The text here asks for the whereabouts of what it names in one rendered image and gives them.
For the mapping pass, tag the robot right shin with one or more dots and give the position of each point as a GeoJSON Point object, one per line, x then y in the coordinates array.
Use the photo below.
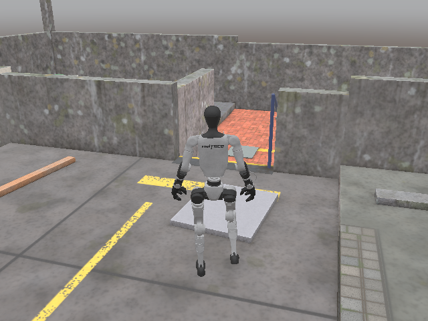
{"type": "Point", "coordinates": [232, 232]}

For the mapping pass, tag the robot left forearm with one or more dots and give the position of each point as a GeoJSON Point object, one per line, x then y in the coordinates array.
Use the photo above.
{"type": "Point", "coordinates": [179, 178]}

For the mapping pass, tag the left robot upper arm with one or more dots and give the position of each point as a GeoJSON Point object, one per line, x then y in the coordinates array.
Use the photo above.
{"type": "Point", "coordinates": [188, 153]}

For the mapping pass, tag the robot right hand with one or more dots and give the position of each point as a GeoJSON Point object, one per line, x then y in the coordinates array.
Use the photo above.
{"type": "Point", "coordinates": [248, 191]}

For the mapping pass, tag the robot right forearm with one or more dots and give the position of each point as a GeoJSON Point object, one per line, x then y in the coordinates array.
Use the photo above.
{"type": "Point", "coordinates": [246, 177]}

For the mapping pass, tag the right robot upper arm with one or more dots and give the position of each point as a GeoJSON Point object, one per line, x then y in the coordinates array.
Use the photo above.
{"type": "Point", "coordinates": [237, 152]}

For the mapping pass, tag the robot left hand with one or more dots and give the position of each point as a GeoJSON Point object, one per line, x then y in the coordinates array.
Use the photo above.
{"type": "Point", "coordinates": [179, 191]}

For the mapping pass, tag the left robot foot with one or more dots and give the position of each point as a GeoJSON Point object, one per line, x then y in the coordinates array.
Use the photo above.
{"type": "Point", "coordinates": [200, 270]}

